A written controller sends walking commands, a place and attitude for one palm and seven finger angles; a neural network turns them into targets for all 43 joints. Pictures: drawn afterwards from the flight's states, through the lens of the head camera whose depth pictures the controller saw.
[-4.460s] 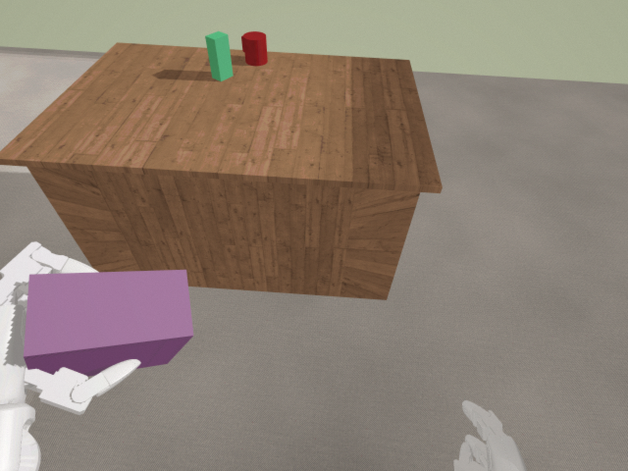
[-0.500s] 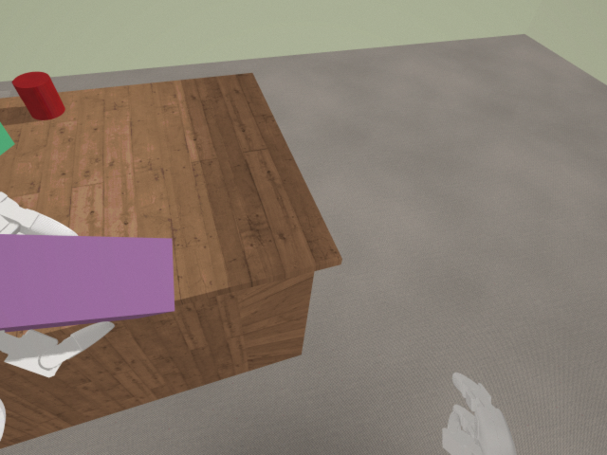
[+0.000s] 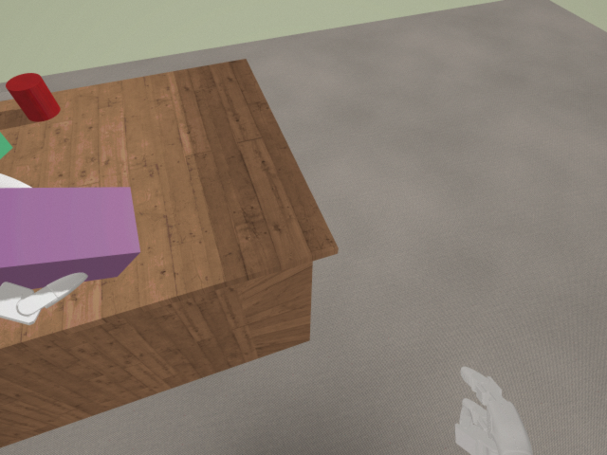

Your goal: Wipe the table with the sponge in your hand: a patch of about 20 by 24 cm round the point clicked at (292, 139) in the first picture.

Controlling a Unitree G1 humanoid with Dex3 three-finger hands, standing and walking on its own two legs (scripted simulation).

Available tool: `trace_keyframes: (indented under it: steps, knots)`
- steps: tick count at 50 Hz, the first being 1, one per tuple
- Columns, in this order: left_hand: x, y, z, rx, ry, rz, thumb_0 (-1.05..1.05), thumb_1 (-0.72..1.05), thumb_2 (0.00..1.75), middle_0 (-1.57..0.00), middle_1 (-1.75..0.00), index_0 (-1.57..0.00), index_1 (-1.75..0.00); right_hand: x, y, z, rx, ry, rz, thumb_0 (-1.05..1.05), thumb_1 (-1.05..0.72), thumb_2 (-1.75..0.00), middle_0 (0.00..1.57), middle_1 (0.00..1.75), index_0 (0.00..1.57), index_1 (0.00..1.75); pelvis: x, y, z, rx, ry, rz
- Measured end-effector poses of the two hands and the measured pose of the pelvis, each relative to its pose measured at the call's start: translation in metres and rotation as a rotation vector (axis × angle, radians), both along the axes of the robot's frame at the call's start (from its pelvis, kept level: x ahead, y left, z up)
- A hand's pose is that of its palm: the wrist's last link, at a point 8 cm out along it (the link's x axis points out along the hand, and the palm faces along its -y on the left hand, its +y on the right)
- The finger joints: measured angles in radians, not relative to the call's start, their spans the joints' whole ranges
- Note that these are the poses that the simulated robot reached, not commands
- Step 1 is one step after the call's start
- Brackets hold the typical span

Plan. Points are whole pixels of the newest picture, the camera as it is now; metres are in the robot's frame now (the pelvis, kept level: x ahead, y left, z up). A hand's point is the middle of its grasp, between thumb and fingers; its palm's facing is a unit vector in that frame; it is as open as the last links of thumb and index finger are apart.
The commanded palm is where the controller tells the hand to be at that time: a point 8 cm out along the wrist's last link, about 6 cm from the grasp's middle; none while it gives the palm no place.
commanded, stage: come to a stop and stand still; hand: left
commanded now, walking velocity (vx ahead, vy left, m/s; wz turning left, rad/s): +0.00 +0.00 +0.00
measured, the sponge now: (78, 240) +0.28 +0.25 +0.17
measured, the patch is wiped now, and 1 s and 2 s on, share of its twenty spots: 0.00 0.00 0.00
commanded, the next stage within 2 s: look again from close up in 0.70 s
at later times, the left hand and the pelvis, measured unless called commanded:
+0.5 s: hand (7, 278) +0.24 +0.31 +0.16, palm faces +0.40 -0.85 -0.35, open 10.8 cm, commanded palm +0.17 +0.34 +0.18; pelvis +0.02 +0.06 +0.00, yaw +0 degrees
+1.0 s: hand (7, 290) +0.23 +0.32 +0.14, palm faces +0.39 -0.84 -0.36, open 10.8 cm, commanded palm +0.18 +0.34 +0.18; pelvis +0.02 +0.06 +0.00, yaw +1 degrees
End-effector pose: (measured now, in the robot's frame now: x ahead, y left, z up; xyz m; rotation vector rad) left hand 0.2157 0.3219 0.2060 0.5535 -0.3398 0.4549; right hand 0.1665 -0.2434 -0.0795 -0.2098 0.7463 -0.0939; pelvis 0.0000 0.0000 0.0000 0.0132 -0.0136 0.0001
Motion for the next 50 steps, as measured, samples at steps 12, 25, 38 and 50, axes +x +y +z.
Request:
trace_keyframes:
  steps: [12,25,38,50]
  knots:
    - [-0.042,-0.009,-0.054,-0.085,0.198,-0.161,-0.01,-0.55,1.02,-0.64,-1.38,-0.65,-1.36,-0.009,0.022,0.025,-0.11,-0.022,-0.014,0.01,-0.91,-0.89,0.19,0.3,0.2,0.3,0.001,0.026,0.001,-0.032,-0.003,0.01]
    - [-0.017,0.024,-0.031,-0.125,0.065,-0.091,-0.01,-0.55,1.02,-0.64,-1.38,-0.65,-1.36,0.023,0.114,0.016,0.051,-0.074,0.108,0.01,-0.9,-0.89,0.2,0.3,0.2,0.3,0.016,0.059,0.005,-0.036,0.014,0.008]
    - [-0.01,0.037,-0.034,-0.086,0.11,-0.104,-0.01,-0.55,1.02,-0.64,-1.37,-0.65,-1.36,0.038,0.097,0.024,-0.041,-0.048,0.092,0.01,-0.9,-0.89,0.2,0.3,0.2,0.3,0.024,0.064,0.004,-0.041,0.012,0.019]
    - [-0.022,0.033,-0.047,-0.156,0.147,-0.056,-0.01,-0.55,1.02,-0.63,-1.37,-0.65,-1.36,0.029,0.079,0.024,-0.045,-0.056,0.035,0.01,-0.9,-0.89,0.2,0.3,0.2,0.3,0.022,0.059,0.005,-0.044,0.005,0.02]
